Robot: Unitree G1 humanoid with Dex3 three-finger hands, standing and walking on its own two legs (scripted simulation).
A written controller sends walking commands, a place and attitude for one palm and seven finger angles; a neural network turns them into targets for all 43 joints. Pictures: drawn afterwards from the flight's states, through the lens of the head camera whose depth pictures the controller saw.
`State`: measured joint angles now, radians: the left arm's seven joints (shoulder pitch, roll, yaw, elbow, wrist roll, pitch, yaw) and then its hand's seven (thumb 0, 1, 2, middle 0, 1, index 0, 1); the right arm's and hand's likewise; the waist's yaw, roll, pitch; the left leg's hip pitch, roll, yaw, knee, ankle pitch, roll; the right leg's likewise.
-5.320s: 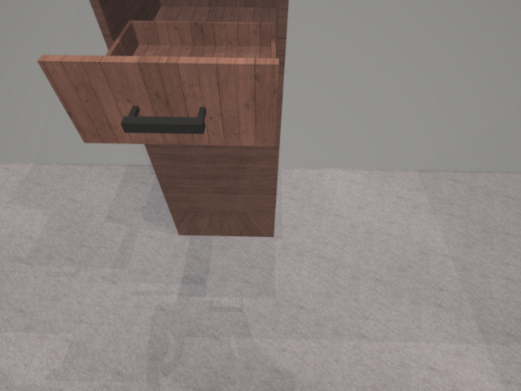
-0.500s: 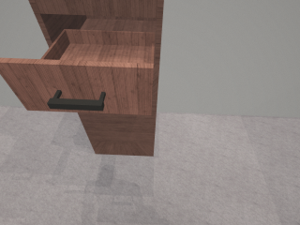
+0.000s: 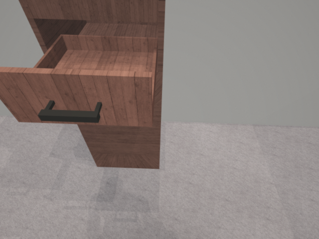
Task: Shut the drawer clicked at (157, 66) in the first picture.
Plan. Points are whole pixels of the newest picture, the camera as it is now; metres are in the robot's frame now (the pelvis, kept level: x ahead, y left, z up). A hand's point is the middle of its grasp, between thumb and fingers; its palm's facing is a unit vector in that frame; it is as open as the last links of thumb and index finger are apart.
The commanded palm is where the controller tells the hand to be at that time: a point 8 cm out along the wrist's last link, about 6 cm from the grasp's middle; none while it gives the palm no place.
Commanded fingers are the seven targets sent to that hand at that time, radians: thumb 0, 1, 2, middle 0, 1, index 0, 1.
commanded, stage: look again from close up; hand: left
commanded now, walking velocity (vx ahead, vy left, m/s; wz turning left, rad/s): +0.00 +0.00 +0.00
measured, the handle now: (72, 110) +0.38 +0.24 +0.13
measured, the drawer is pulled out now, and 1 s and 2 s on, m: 0.28 0.28 0.28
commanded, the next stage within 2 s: shuffle to correct the standing spot in 0.02 s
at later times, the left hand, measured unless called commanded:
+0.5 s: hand out of the picture +0.01 +0.18 -0.19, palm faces +0.05 -0.98 -0.17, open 7.4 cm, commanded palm none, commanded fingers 0.00 0.90 0.90 -0.20 -0.30 -0.20 -0.30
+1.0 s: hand out of the picture +0.11 +0.17 -0.17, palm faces +0.04 -0.97 -0.23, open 7.3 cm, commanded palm none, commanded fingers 0.00 0.90 0.90 -0.20 -0.30 -0.20 -0.30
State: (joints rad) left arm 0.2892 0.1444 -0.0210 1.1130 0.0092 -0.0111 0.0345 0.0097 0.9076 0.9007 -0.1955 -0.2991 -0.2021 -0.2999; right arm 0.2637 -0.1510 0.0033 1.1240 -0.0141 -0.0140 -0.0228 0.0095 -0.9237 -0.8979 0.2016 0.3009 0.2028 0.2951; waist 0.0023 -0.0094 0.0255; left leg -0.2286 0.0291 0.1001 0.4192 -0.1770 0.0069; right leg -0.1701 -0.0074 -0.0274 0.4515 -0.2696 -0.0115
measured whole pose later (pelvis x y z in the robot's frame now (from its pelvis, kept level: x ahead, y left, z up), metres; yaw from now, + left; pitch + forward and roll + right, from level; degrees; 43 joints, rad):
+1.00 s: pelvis +0.05 -0.01 +0.00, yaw +0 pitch -1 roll +1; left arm 0.20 0.17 0.01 1.04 0.01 0.01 0.04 0.01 0.93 0.90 -0.20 -0.30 -0.20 -0.30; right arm 0.22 -0.16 -0.02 1.08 -0.02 0.01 -0.03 0.01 -0.92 -0.90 0.20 0.30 0.20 0.29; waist 0.00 -0.01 0.03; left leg -0.16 0.03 0.10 0.45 -0.27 -0.01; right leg -0.22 0.01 -0.09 0.51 -0.27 -0.06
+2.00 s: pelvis +0.04 +0.02 +0.00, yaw +0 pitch -1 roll +1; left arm 0.27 0.15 -0.01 1.09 0.00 -0.02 0.04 0.01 0.92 0.90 -0.19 -0.30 -0.20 -0.30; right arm 0.32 -0.13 0.03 1.12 -0.02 -0.02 -0.02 0.01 -0.92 -0.90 0.20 0.30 0.20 0.30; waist -0.01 0.03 0.02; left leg -0.16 -0.01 0.09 0.44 -0.26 0.03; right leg -0.21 -0.02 -0.07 0.48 -0.25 -0.03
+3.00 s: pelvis +0.04 +0.00 -0.03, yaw +2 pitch +2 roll -1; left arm 0.61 0.24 0.19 -0.38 -0.30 -0.16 -0.22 0.02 0.90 0.90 -0.90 -1.07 -0.91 -1.07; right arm 0.30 -0.22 0.04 0.60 0.05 -0.31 -0.05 0.02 -0.90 -0.90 0.21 0.30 0.21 0.30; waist 0.02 0.05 -0.08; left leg -0.39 0.03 0.04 0.74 -0.39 0.01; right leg -0.40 0.00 -0.12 0.71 -0.36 -0.04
